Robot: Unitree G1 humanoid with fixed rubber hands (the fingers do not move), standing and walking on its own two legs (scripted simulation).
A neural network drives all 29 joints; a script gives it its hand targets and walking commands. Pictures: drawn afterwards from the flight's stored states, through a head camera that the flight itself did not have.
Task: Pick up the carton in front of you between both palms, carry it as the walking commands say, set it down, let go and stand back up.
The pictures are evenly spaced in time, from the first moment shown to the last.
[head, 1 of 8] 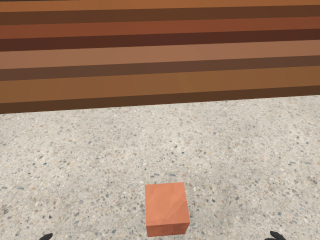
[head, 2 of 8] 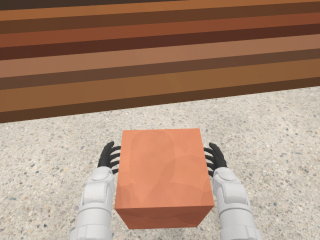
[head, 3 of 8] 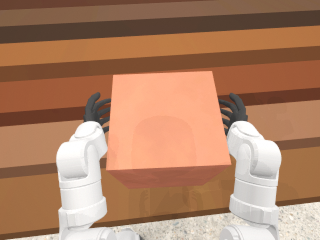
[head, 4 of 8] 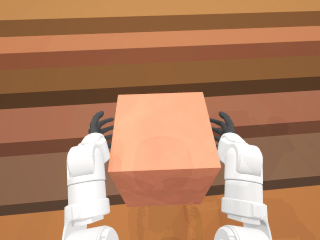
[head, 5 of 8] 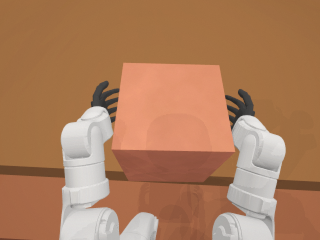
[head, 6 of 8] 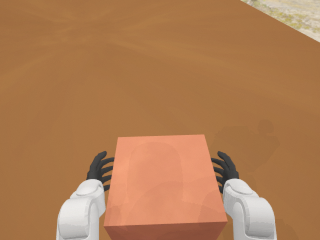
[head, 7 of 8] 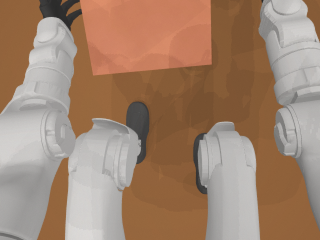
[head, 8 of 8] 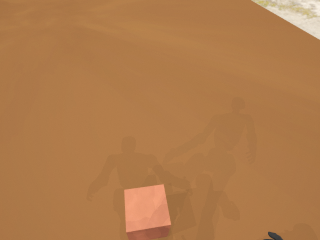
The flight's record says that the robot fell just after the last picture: no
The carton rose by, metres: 1.88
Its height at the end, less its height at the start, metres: +1.12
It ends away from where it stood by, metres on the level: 5.56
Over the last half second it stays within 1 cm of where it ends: yes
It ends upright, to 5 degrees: yes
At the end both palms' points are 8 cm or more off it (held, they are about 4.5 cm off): yes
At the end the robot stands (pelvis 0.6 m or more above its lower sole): yes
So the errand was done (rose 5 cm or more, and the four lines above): yes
